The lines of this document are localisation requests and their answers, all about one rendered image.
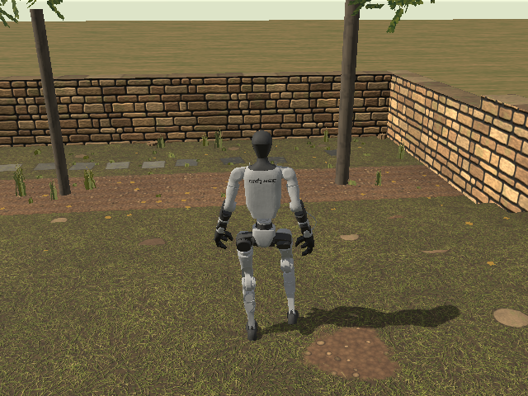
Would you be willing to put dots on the robot right upper arm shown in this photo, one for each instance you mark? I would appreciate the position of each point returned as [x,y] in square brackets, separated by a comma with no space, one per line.
[288,174]

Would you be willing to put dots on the right robot forearm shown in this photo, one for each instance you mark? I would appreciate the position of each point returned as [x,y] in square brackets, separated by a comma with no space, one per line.
[303,221]

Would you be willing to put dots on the robot left shin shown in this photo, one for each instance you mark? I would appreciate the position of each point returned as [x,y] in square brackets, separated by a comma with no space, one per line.
[249,304]

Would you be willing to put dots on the robot right hand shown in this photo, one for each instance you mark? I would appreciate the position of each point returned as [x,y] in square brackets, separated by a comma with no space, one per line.
[309,243]

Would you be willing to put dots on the robot left thigh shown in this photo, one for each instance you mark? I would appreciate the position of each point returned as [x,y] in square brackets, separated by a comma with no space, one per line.
[245,252]

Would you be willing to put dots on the robot left upper arm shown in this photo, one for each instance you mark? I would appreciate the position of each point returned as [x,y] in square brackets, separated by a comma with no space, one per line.
[232,188]

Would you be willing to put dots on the left robot forearm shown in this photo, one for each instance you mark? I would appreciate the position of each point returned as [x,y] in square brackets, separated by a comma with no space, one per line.
[223,219]

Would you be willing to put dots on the robot left hand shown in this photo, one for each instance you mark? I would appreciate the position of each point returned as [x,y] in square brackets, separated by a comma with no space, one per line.
[223,236]

